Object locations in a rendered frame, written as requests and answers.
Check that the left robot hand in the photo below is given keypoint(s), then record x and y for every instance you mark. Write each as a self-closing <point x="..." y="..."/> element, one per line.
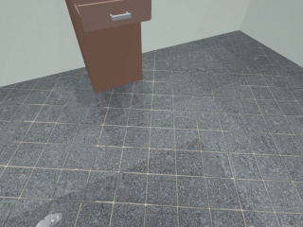
<point x="50" y="220"/>

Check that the drawer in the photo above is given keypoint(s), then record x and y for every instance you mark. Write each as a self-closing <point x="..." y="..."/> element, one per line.
<point x="95" y="14"/>

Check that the cabinet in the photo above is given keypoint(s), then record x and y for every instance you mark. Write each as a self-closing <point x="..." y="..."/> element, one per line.
<point x="112" y="56"/>

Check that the handle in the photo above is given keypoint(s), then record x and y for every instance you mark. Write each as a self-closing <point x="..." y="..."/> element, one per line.
<point x="125" y="15"/>

